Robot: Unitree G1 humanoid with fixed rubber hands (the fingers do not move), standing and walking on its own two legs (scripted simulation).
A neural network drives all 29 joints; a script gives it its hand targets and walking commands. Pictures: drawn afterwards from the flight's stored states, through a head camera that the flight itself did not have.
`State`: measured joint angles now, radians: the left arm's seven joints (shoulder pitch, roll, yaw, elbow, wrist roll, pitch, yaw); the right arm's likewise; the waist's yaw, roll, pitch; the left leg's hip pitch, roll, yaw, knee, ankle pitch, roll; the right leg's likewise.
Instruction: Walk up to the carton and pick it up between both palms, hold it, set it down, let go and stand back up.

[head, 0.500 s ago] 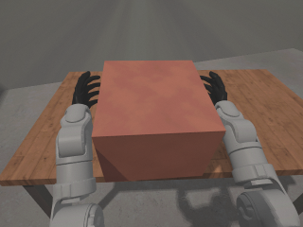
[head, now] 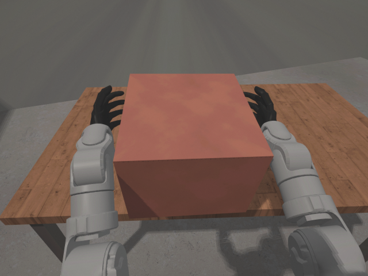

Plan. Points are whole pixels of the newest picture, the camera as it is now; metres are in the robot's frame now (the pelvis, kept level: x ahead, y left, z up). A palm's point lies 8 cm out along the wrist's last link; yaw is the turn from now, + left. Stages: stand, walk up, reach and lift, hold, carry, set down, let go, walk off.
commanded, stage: hold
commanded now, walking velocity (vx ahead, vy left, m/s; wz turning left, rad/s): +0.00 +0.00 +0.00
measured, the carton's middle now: (185, 140) +0.36 +0.01 +0.16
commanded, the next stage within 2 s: none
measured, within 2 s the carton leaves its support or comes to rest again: neither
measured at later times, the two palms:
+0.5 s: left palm (107, 127) +0.35 +0.17 +0.21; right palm (268, 129) +0.36 -0.17 +0.19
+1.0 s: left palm (103, 127) +0.36 +0.17 +0.21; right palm (263, 127) +0.36 -0.16 +0.19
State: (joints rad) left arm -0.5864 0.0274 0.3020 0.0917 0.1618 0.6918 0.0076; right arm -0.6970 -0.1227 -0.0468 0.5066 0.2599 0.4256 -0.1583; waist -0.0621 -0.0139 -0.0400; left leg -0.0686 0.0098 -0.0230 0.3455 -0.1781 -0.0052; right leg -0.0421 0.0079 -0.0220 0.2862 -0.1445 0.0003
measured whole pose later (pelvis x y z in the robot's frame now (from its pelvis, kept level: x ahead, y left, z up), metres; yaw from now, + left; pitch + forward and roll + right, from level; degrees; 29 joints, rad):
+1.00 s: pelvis +0.01 +0.00 +0.00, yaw +0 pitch -5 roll -1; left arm -0.55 0.03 0.28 0.07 0.15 0.69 0.01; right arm -0.65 -0.11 -0.05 0.46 0.25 0.43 -0.16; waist -0.07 -0.01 -0.06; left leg -0.08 0.00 -0.04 0.35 -0.18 0.00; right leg -0.05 0.01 -0.02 0.27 -0.15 0.00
